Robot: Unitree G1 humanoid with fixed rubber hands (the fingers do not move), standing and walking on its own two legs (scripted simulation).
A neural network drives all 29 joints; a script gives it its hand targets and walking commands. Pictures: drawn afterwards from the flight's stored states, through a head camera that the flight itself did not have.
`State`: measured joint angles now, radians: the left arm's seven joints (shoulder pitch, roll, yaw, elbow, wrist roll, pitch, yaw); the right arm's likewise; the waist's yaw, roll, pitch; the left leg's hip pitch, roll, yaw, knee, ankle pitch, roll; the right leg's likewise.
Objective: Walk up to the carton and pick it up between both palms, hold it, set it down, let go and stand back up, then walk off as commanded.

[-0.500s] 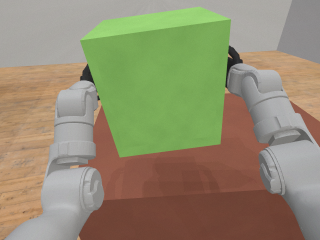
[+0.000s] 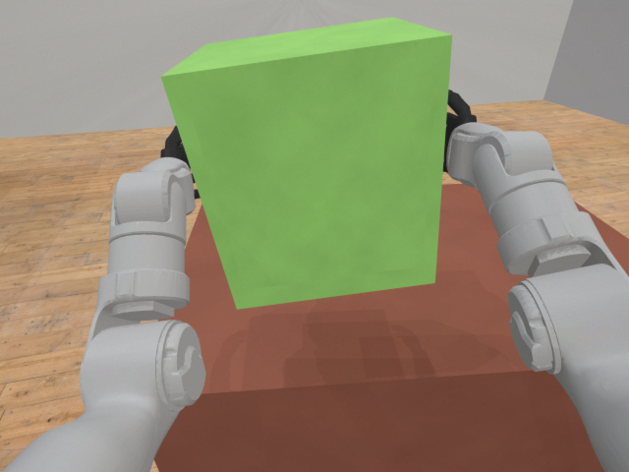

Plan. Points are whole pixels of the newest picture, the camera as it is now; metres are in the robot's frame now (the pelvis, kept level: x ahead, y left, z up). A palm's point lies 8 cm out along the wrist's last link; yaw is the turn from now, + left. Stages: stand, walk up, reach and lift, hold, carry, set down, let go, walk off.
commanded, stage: hold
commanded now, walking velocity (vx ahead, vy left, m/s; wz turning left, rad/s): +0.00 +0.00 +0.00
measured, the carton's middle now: (316, 159) +0.40 +0.01 +0.30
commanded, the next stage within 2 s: none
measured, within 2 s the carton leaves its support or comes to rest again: neither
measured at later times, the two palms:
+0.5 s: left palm (180, 177) +0.37 +0.18 +0.29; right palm (458, 144) +0.38 -0.16 +0.33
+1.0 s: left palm (176, 175) +0.37 +0.18 +0.29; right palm (457, 144) +0.37 -0.15 +0.33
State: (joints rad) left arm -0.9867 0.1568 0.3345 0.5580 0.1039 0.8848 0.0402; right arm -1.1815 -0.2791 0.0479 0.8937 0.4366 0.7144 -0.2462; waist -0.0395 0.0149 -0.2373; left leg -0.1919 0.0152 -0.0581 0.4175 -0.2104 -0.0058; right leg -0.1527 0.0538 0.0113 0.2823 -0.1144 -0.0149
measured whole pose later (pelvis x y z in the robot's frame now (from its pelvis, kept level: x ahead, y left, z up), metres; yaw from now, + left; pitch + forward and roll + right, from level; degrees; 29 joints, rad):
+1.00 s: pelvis +0.00 +0.00 +0.00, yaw +0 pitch +0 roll -2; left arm -1.00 0.18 0.30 0.58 0.08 0.88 0.04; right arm -1.18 -0.27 0.03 0.89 0.44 0.72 -0.25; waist -0.05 0.00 -0.25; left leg -0.21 0.01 -0.08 0.43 -0.21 -0.01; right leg -0.17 0.06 0.01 0.29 -0.12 -0.02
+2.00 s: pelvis +0.00 -0.01 +0.00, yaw +1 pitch +0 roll -2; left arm -1.01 0.18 0.30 0.59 0.08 0.87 0.04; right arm -1.19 -0.28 0.03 0.89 0.44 0.73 -0.25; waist -0.04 0.00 -0.24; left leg -0.22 0.01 -0.09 0.43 -0.21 -0.02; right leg -0.18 0.07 0.02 0.29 -0.12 -0.02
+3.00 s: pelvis +0.00 -0.01 +0.00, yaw +1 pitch +0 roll -2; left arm -1.00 0.19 0.30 0.58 0.08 0.88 0.04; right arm -1.17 -0.28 0.07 0.86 0.46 0.73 -0.26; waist -0.04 0.01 -0.26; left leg -0.21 0.01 -0.10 0.43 -0.21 -0.02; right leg -0.16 0.07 0.03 0.28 -0.12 -0.02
